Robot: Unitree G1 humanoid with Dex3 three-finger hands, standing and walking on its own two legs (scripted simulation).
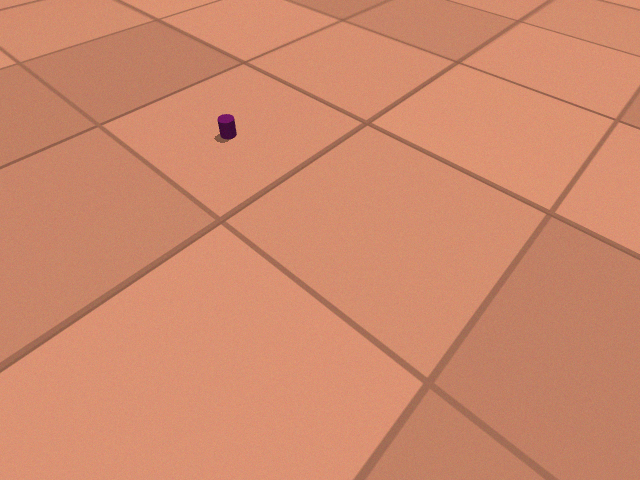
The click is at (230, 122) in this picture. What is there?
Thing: mug
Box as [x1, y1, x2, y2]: [217, 114, 236, 138]
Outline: 223,114 219,116 217,119 220,135 223,138 232,138 236,134 233,116 229,114
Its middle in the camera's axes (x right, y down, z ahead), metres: -0.48 -0.60 +2.11
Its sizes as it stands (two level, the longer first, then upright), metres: 0.121 0.087 0.099
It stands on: the floor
